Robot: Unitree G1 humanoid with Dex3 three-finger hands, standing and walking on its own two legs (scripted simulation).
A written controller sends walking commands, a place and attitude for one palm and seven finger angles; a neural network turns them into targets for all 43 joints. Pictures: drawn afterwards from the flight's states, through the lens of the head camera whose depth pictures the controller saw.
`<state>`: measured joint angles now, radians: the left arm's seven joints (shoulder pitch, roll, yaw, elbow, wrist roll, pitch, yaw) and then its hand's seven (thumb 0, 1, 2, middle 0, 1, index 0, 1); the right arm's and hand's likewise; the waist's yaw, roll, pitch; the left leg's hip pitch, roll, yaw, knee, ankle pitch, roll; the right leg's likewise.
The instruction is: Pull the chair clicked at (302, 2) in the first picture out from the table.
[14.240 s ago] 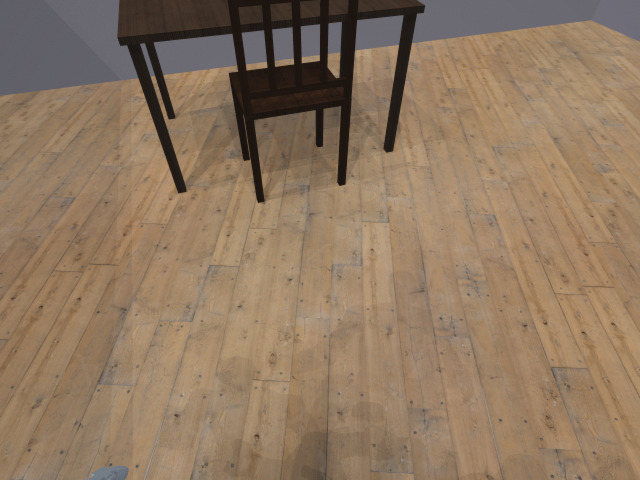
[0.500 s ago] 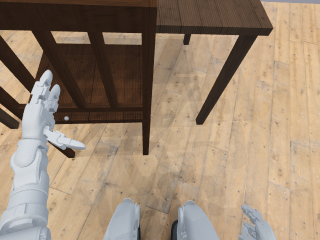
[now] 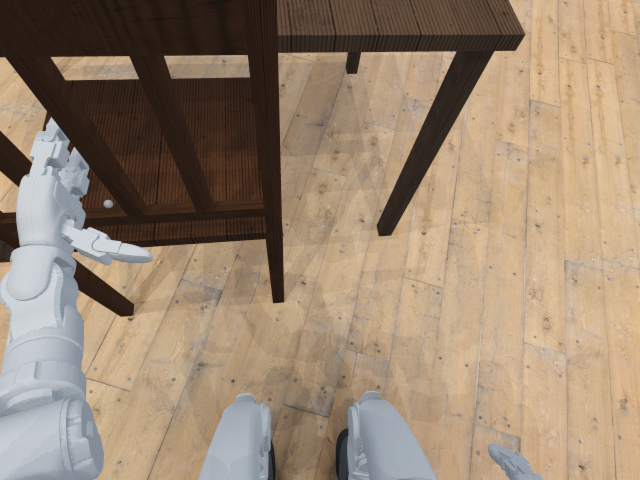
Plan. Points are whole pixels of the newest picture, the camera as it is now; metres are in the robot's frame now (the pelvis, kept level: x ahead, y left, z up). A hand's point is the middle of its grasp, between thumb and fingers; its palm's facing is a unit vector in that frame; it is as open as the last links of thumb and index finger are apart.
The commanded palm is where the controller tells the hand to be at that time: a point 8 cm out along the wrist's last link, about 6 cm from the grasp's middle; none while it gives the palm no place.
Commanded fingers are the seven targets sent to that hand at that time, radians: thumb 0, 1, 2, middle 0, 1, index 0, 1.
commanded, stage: push the fingers through the gap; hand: left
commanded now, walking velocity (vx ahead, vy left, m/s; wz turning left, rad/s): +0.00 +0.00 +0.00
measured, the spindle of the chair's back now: (95, 151) +0.50 +0.27 +0.04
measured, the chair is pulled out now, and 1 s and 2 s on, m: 0.00 0.00 0.00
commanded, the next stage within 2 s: hook a spindle and tug to test in 0.80 s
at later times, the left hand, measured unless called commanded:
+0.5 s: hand (115, 169) +0.48 +0.25 +0.03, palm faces +0.09 -0.99 -0.05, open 16.9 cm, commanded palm +0.45 +0.28 +0.03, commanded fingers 0.00 -0.50 0.30 -0.06 -0.08 -0.06 -0.08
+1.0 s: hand (109, 178) +0.47 +0.25 +0.03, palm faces +0.09 -1.00 -0.04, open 16.9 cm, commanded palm +0.45 +0.29 +0.03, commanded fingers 0.00 -0.50 0.30 -0.17 -0.41 -0.17 -0.41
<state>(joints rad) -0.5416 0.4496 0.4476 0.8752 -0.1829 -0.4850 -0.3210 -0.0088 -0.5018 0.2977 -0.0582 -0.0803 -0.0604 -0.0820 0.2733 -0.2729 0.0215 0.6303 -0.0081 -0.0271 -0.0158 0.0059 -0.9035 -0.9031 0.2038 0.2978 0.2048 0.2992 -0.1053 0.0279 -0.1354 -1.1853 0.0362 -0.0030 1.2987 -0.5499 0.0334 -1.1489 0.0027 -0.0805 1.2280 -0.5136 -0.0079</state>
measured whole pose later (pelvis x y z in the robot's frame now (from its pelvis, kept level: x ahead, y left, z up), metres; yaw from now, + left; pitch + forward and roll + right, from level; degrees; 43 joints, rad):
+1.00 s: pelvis +0.00 +0.01 +0.00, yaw -1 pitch +26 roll -5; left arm -0.67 0.51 0.47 1.00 -0.14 -0.50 -0.31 -0.01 -0.50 0.30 -0.07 -0.11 -0.07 -0.11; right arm 0.28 -0.27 0.04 0.61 -0.02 0.07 0.00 0.00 -0.90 -0.90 0.20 0.30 0.20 0.30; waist -0.14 0.02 -0.13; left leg -1.21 0.04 -0.01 1.30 -0.55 0.04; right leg -1.16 0.01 -0.08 1.21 -0.50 0.00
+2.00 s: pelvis +0.01 +0.01 +0.00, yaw -1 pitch +26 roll -5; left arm -0.64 0.48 0.46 0.95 -0.16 -0.49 -0.26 0.01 0.69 0.78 -0.42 -1.41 -0.40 -1.44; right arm 0.28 -0.26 0.03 0.61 -0.01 0.08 0.01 0.00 -0.90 -0.90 0.20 0.30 0.20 0.30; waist -0.13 0.02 -0.14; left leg -1.19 0.04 0.00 1.29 -0.56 0.04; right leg -1.15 0.01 -0.07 1.20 -0.51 0.00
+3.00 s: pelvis +0.03 +0.01 +0.10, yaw +0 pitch +12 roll -2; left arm -0.55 0.31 0.26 1.07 -0.07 -0.30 0.06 0.03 0.70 0.73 -0.30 -1.03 -0.49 -1.45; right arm 0.31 -0.24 -0.01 0.69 0.02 0.09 -0.08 0.00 -0.90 -0.90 0.20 0.30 0.20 0.30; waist -0.09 0.00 0.04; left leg -0.59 0.01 0.04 0.72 -0.34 0.04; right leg -0.57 0.00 -0.01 0.66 -0.31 0.02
